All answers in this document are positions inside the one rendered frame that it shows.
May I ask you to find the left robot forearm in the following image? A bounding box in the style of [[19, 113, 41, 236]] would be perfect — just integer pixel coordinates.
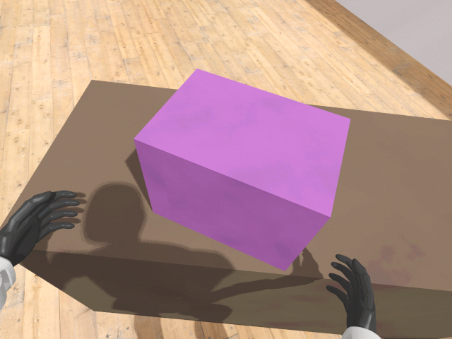
[[0, 256, 16, 311]]

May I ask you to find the robot right hand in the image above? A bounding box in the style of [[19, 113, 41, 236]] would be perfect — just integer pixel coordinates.
[[326, 254, 376, 334]]

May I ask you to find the pedestal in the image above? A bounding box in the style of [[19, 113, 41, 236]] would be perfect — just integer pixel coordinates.
[[0, 80, 452, 339]]

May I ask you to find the robot left hand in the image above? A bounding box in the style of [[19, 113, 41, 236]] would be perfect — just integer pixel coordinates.
[[0, 191, 80, 267]]

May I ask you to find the carton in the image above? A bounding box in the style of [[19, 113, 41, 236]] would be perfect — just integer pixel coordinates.
[[134, 69, 350, 271]]

